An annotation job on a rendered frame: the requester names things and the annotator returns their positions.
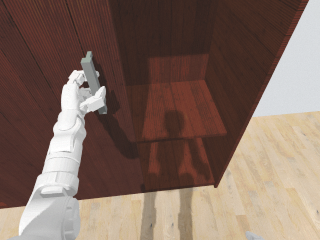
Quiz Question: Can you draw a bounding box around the left robot upper arm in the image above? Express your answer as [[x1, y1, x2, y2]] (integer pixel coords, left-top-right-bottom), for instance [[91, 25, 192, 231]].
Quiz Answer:
[[6, 196, 81, 240]]

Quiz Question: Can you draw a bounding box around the handle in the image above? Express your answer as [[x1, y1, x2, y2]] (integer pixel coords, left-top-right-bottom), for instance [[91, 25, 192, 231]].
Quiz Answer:
[[80, 51, 108, 115]]

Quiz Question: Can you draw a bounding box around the robot left forearm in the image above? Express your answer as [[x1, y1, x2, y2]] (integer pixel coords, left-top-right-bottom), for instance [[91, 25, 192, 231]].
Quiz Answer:
[[18, 109, 87, 236]]

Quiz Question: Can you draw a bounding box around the robot left hand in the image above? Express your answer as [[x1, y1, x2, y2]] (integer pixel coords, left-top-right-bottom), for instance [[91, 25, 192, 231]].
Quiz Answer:
[[61, 70, 106, 118]]

